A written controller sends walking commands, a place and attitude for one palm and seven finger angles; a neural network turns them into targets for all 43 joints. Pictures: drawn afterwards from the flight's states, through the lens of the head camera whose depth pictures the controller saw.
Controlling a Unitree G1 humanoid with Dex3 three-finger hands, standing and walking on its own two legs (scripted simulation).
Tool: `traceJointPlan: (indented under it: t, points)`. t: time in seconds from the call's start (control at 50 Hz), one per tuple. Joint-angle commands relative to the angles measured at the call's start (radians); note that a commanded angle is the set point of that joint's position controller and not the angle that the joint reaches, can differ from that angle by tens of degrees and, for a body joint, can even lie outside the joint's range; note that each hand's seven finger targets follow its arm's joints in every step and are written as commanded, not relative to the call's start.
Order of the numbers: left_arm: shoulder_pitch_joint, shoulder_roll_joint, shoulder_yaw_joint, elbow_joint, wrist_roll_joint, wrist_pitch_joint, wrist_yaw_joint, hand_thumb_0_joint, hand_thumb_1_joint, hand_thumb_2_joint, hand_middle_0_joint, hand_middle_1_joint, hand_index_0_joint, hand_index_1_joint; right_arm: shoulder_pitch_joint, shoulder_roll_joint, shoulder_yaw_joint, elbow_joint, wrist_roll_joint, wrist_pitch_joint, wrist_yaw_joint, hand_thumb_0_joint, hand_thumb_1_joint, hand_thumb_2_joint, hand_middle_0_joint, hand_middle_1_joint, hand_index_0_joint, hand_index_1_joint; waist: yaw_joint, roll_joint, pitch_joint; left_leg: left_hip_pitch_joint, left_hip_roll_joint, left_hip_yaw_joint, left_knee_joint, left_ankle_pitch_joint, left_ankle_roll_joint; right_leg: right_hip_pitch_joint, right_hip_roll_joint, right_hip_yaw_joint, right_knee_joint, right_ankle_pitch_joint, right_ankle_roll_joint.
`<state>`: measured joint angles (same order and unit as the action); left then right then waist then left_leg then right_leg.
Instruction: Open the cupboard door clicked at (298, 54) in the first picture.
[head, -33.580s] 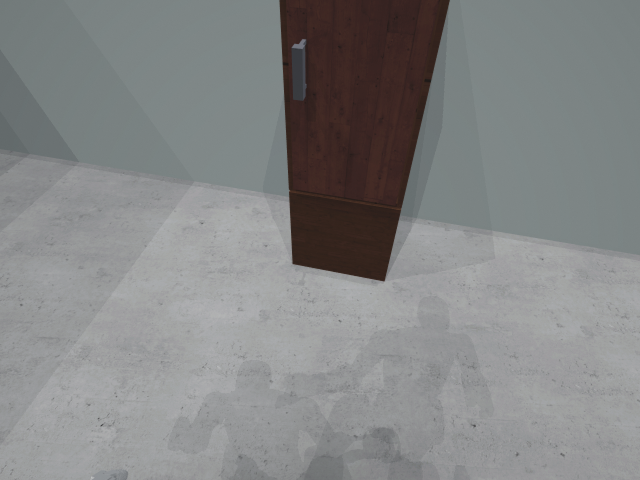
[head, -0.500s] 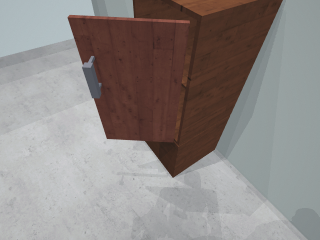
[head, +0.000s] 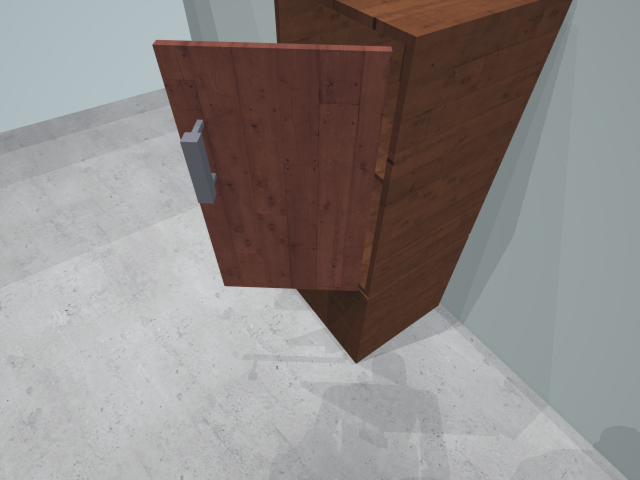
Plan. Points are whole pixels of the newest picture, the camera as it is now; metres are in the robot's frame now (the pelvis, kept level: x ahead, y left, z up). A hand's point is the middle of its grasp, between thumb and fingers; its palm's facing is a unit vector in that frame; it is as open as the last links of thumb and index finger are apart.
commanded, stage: look again from close up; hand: left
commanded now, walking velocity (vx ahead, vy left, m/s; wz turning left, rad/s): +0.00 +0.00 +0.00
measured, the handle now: (203, 161) +0.58 +0.24 +0.07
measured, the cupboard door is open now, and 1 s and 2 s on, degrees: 52 52 52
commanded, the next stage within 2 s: raise the hand with hooked fingers in 0.16 s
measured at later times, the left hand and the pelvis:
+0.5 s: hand (173, 410) +0.20 +0.19 +0.01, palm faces +0.15 -0.99 -0.04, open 7.8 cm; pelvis -0.03 +0.00 -0.02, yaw +1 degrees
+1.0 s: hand (150, 430) +0.18 +0.21 +0.00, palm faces -0.01 -1.00 -0.05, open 10.5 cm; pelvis -0.05 -0.03 -0.06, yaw +2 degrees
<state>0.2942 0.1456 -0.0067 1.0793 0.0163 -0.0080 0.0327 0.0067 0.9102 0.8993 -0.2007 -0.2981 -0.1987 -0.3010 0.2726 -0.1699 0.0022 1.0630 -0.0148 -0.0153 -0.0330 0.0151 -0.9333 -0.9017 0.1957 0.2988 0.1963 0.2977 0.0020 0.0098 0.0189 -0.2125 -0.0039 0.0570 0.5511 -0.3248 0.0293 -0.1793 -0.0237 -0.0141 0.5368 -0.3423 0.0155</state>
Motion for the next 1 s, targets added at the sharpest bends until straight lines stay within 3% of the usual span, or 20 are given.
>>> traceJointPlan:
  t: [0.0,0.22,0.24,0.26,0.28,0.3,0.32,0.34,0.36,0.42,0.44,0.48,0.5,0.54,0.6,0.68,0.74,0.8,0.9,0.98]
  points:
    - [0.054,0.111,0.021,-0.033,-0.001,-0.012,0.008,0.0,0.9,0.9,-0.2,-0.3,-0.2,-0.3,0.042,-0.096,-0.01,-0.034,0.0,-0.022,-0.001,0.0,-0.9,-0.9,0.2,0.3,0.2,0.3,0.003,-0.007,0.052,-0.03,0.113,-0.107,-0.143,0.223,0.026,-0.036,-0.054,0.052,-0.079,0.176,-0.046]
    - [0.053,0.125,0.021,-0.031,-0.001,-0.008,0.005,0.0,0.9,0.9,-0.2,-0.3,-0.2,-0.3,0.029,-0.11,-0.011,-0.014,0.0,-0.026,-0.001,0.0,-0.9,-0.9,0.2,0.3,0.2,0.3,0.007,-0.011,0.036,-0.002,0.113,-0.1,-0.158,0.244,0.029,-0.03,-0.061,0.055,-0.084,0.205,-0.04]
    - [0.099,0.128,0.016,-0.005,0.009,-0.021,0.046,0.0,0.9,0.9,-0.2,-0.3,-0.2,-0.3,-0.034,-0.143,-0.017,-0.074,0.014,-0.02,0.006,0.0,-0.9,-0.9,0.2,0.3,0.2,0.3,0.021,-0.02,0.065,-0.026,0.134,-0.076,0.014,0.469,-0.008,-0.073,-0.103,0.096,-0.108,0.452,-0.029]
    - [-0.634,0.388,0.187,-1.622,-0.186,-0.222,0.052,0.0,0.877,0.89,-0.202,-0.315,-0.202,-0.315,0.02,-0.275,-0.056,-0.41,0.058,-0.178,-0.026,0.0,-0.9,-0.9,0.2,0.3,0.2,0.3,-0.093,0.162,-0.482,0.263,0.035,-0.099,-0.087,0.6,-0.027,-0.001,-0.003,-0.026,-0.002,0.483,-0.049]
    - [-0.151,0.328,0.177,-1.359,-0.098,-0.169,0.091,0.0,0.853,0.88,-0.203,-0.33,-0.203,-0.33,-0.067,-0.176,-0.02,-0.344,0.045,-0.274,-0.064,0.0,-0.9,-0.9,0.2,0.3,0.2,0.3,0.009,0.269,-0.464,0.365,0.098,-0.111,-0.107,0.749,-0.034,-0.081,0.021,-0.038,0.092,0.218,-0.057]
    - [0.119,0.088,0.025,-1.198,-0.128,-0.034,0.108,0.0,0.83,0.87,-0.205,-0.345,-0.205,-0.345,-0.078,-0.131,-0.029,-0.335,0.067,-0.31,-0.049,0.0,-0.9,-0.9,0.2,0.3,0.2,0.3,-0.031,0.23,-0.289,0.207,0.085,-0.125,-0.142,0.648,-0.078,-0.209,0.022,-0.079,0.127,0.038,-0.035]
    - [0.101,-0.024,-0.008,-1.16,-0.166,-0.025,0.089,0.0,0.807,0.86,-0.207,-0.36,-0.207,-0.36,-0.028,-0.138,-0.044,-0.314,0.063,-0.314,-0.044,0.0,-0.9,-0.9,0.2,0.3,0.2,0.3,-0.046,0.131,-0.136,0.108,0.071,-0.118,-0.13,0.557,-0.069,-0.235,0.017,-0.075,0.11,0.032,-0.027]
    - [0.012,0.045,0.047,-1.189,-0.166,-0.072,0.074,0.0,0.783,0.85,-0.208,-0.375,-0.208,-0.375,-0.054,-0.171,-0.062,-0.369,0.051,-0.323,-0.037,0.0,-0.9,-0.9,0.2,0.3,0.2,0.3,-0.056,0.085,-0.023,-0.003,0.052,-0.128,-0.078,0.387,-0.058,-0.275,0.022,-0.086,0.063,0.032,-0.03]
    - [0.03,0.097,0.12,-1.138,-0.163,-0.131,0.046,0.0,0.76,0.84,-0.21,-0.39,-0.21,-0.39,-0.053,-0.196,-0.071,-0.392,0.032,-0.322,-0.03,0.0,-0.9,-0.9,0.2,0.3,0.2,0.3,-0.054,0.009,-0.029,-0.09,0.033,-0.124,-0.023,0.268,-0.054,-0.296,0.025,-0.102,0.035,0.069,-0.037]
    - [0.307,0.053,0.197,-0.904,-0.198,-0.337,-0.124,0.0,0.69,0.81,-0.215,-0.435,-0.215,-0.435,-0.082,-0.185,-0.096,-0.483,0.016,-0.307,0.001,0.0,-0.9,-0.9,0.2,0.3,0.2,0.3,0.031,-0.224,-0.124,-0.265,0.015,-0.089,0.147,0.25,-0.052,-0.369,0.047,-0.13,0.188,0.124,-0.045]
    - [0.337,0.028,0.189,-0.869,-0.219,-0.415,-0.199,0.0,0.667,0.8,-0.217,-0.45,-0.217,-0.45,-0.113,-0.187,-0.103,-0.514,0.013,-0.302,0.012,0.0,-0.9,-0.9,0.2,0.3,0.2,0.3,0.047,-0.248,-0.125,-0.344,0.01,-0.074,0.208,0.209,-0.053,-0.426,0.049,-0.124,0.257,0.114,-0.047]
    - [0.275,0.096,0.239,-0.894,-0.263,-0.567,-0.354,0.0,0.62,0.78,-0.22,-0.48,-0.22,-0.48,-0.145,-0.2,-0.115,-0.574,0.017,-0.308,0.034,0.0,-0.9,-0.9,0.2,0.3,0.2,0.3,0.055,-0.137,-0.176,-0.445,-0.005,-0.057,0.312,0.134,-0.055,-0.493,0.038,-0.087,0.351,0.087,-0.057]
    - [0.294,0.161,0.302,-0.874,-0.276,-0.583,-0.41,0.0,0.597,0.77,-0.222,-0.495,-0.222,-0.495,-0.141,-0.205,-0.119,-0.61,0.027,-0.304,0.042,0.0,-0.9,-0.9,0.2,0.3,0.2,0.3,0.079,-0.027,-0.193,-0.463,-0.013,-0.05,0.333,0.119,-0.052,-0.493,0.032,-0.062,0.379,0.077,-0.069]
    - [0.243,0.202,0.334,-0.99,-0.328,-0.529,-0.462,0.0,0.55,0.75,-0.225,-0.525,-0.225,-0.525,-0.168,-0.212,-0.113,-0.699,0.043,-0.293,0.035,0.0,-0.9,-0.9,0.2,0.3,0.2,0.3,0.088,-0.016,-0.295,-0.479,-0.024,-0.034,0.351,0.061,-0.034,-0.468,0.031,-0.037,0.384,0.026,-0.059]
    - [0.044,0.24,0.358,-1.166,-0.377,-0.458,-0.437,0.0,0.48,0.72,-0.23,-0.57,-0.23,-0.57,-0.141,-0.209,-0.09,-0.744,0.048,-0.275,0.008,0.0,-0.9,-0.9,0.2,0.3,0.2,0.3,0.038,0.022,-0.305,-0.53,-0.02,-0.054,0.365,-0.095,-0.021,-0.53,0.033,0.004,0.339,-0.192,-0.039]
    - [-0.113,0.266,0.314,-1.417,-0.346,-0.521,-0.366,0.0,0.387,0.68,-0.237,-0.63,-0.237,-0.63,-0.067,-0.2,-0.075,-0.711,0.04,-0.282,-0.028,0.0,-0.9,-0.9,0.2,0.3,0.2,0.3,-0.029,0.084,-0.325,-0.455,0.007,-0.078,0.423,-0.034,0.004,-0.551,0.043,0.033,0.32,-0.118,-0.042]
    - [-0.166,0.257,0.264,-1.349,-0.332,-0.522,-0.387,0.0,0.317,0.65,-0.242,-0.675,-0.242,-0.675,-0.055,-0.207,-0.056,-0.662,0.044,-0.291,-0.045,0.0,-0.9,-0.9,0.2,0.3,0.2,0.3,-0.069,0.088,-0.272,-0.484,0.016,-0.089,0.453,-0.045,0.005,-0.58,0.05,0.039,0.315,-0.125,-0.039]
    - [-0.167,0.33,0.321,-1.221,-0.351,-0.453,-0.436,0.0,0.247,0.62,-0.247,-0.72,-0.247,-0.72,-0.069,-0.223,-0.042,-0.638,0.056,-0.294,-0.059,0.0,-0.9,-0.9,0.2,0.3,0.2,0.3,-0.054,0.076,-0.241,-0.518,0.015,-0.095,0.437,-0.071,0.004,-0.543,0.045,0.061,0.267,-0.191,-0.039]
    - [-0.104,0.405,0.45,-1.113,-0.413,-0.311,-0.471,0.0,0.13,0.57,-0.255,-0.795,-0.255,-0.795,-0.088,-0.21,-0.028,-0.661,0.059,-0.279,-0.067,0.0,-0.9,-0.9,0.2,0.3,0.2,0.3,0.022,0.019,-0.313,-0.51,0.007,-0.083,0.389,0.019,-0.001,-0.356,0.014,0.105,0.198,-0.134,-0.021]
    - [-0.09,0.372,0.459,-1.11,-0.429,-0.321,-0.449,0.0,0.037,0.53,-0.262,-0.855,-0.262,-0.855,-0.073,-0.202,-0.028,-0.657,0.056,-0.283,-0.054,0.0,-0.9,-0.9,0.2,0.3,0.2,0.3,0.02,-0.015,-0.297,-0.473,0.008,-0.08,0.343,0.061,-0.007,-0.343,0.01,0.075,0.192,-0.029,-0.006]
